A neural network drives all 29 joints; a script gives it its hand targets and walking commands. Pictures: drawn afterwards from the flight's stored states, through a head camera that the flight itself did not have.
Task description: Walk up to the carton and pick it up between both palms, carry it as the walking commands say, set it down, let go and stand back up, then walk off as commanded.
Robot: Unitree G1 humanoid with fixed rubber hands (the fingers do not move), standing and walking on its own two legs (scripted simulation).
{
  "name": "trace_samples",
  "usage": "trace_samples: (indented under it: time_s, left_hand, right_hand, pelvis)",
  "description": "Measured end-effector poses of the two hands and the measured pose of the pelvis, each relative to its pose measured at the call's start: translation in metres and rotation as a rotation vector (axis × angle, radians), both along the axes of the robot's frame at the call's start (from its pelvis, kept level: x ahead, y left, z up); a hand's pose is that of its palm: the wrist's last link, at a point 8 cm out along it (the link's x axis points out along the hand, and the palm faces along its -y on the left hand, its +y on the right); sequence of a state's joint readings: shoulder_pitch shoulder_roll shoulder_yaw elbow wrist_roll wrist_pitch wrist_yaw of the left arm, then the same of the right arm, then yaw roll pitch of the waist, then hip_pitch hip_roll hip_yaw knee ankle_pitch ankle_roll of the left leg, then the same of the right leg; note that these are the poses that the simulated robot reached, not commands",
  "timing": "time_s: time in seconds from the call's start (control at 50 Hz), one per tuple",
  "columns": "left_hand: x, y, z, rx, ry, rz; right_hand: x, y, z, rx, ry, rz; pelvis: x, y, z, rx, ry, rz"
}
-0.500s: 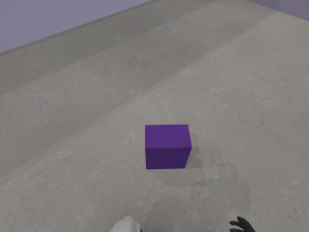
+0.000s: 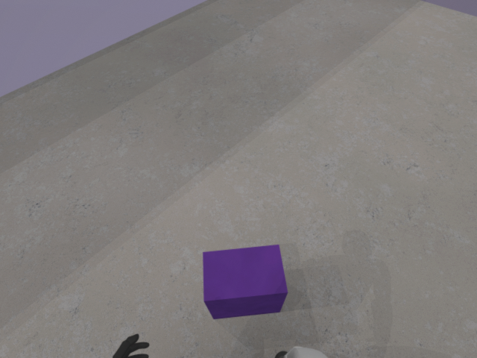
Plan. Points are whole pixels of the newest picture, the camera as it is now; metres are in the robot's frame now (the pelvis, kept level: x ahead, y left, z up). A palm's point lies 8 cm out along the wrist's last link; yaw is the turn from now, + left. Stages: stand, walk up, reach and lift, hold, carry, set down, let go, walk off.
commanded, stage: walk up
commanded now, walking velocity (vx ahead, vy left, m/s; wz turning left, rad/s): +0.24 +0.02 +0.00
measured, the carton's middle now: (244, 284) +0.40 +0.00 -0.62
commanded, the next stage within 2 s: none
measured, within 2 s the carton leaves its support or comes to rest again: neither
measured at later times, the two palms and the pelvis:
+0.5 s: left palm out of the picture +0.11 +0.35 -0.15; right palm (347, 352) +0.13 -0.17 -0.10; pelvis +0.05 +0.09 +0.00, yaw +0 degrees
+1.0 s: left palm out of the picture -0.02 +0.50 -0.16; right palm out of the picture -0.06 -0.05 -0.13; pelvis -0.06 +0.23 -0.01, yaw +3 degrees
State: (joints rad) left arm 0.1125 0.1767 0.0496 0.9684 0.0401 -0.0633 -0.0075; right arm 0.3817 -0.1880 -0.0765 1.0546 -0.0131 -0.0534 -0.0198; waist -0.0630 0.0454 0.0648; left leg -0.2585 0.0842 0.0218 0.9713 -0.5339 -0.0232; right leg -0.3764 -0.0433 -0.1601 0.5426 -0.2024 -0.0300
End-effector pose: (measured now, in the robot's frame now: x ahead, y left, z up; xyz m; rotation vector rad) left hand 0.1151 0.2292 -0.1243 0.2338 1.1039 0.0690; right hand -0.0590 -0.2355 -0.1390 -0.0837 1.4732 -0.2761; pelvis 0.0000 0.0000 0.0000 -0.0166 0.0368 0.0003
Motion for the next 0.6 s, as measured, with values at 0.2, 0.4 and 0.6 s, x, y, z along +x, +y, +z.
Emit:
trace_samples:
  time_s: [0.2,0.4,0.6]
  left_hand:
    - [-0.075,0.015,0.006,0.016,0.252,0.178]
    - [-0.036,0.089,-0.026,0.000,0.190,0.255]
    - [-0.027,0.126,-0.027,-0.070,0.186,0.141]
  right_hand:
    - [0.179,0.005,0.008,0.000,-0.215,0.183]
    - [0.209,0.046,0.019,-0.087,-0.224,0.222]
    - [0.163,0.100,0.045,-0.136,-0.279,0.130]
  pelvis:
    - [0.048,0.010,0.013,-0.003,-0.008,0.010]
    - [0.065,0.069,-0.003,-0.023,-0.046,0.024]
    - [0.033,0.118,0.010,-0.077,-0.072,0.003]
